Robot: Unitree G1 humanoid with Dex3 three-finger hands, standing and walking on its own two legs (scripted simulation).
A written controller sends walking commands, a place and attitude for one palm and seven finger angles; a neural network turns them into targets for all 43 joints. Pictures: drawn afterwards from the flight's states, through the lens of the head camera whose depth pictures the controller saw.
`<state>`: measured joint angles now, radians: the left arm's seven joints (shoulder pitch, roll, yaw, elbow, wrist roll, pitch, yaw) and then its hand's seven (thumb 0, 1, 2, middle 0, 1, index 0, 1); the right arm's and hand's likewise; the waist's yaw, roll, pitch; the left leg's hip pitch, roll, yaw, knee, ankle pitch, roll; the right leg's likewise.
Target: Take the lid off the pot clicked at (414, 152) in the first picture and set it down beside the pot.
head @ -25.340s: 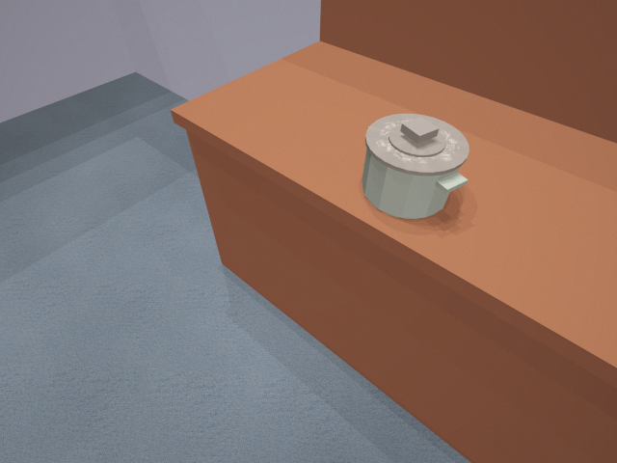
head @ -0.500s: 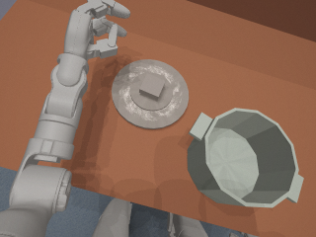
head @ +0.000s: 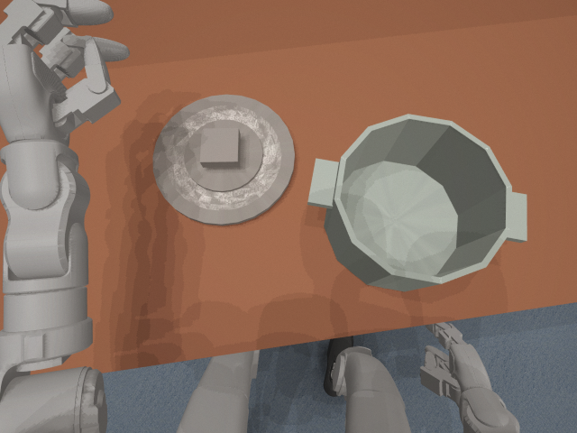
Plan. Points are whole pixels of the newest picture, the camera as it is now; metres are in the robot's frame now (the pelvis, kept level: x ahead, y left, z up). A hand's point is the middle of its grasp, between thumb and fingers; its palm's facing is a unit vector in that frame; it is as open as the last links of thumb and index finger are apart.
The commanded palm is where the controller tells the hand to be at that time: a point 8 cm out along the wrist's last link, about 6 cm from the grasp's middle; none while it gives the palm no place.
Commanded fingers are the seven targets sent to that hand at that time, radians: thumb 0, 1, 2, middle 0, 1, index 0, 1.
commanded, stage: stand still and regain balance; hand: left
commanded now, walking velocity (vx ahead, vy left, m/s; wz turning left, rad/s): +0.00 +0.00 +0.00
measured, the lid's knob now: (220, 147) +0.45 +0.09 +0.00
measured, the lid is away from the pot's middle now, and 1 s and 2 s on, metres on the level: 0.24 0.24 0.24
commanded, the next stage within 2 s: open the fingers wide in 2.00 s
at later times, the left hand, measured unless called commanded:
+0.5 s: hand out of the picture +0.31 +0.30 +0.15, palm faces +0.17 -0.97 -0.18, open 5.1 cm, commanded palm +0.27 +0.32 +0.10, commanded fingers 0.00 0.61 1.08 -0.74 -0.98 -0.72 -0.97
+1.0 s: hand out of the picture +0.24 +0.27 +0.13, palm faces +0.13 -0.98 -0.15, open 5.1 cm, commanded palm +0.22 +0.29 +0.10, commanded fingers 0.00 0.61 1.08 -0.74 -0.98 -0.72 -0.97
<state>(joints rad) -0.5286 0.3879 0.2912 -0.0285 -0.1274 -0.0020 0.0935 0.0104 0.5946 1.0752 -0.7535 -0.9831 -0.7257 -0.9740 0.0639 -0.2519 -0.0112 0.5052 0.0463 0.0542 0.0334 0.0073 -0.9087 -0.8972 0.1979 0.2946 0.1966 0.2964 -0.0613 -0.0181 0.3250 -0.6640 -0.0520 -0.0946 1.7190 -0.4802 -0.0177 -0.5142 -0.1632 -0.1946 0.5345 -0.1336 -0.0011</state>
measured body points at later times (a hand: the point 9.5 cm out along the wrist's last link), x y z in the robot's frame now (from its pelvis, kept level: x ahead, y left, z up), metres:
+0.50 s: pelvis -0.12 +0.07 +0.00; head -0.04 +0.13 +0.44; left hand +0.29 +0.35 +0.17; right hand +0.07 -0.08 -0.11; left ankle -0.03 +0.13 -0.73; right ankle -0.11 -0.06 -0.67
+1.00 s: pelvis -0.20 +0.08 -0.01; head -0.14 +0.10 +0.44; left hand +0.23 +0.32 +0.14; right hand -0.09 -0.19 -0.12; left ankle -0.03 +0.13 -0.73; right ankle -0.18 -0.04 -0.71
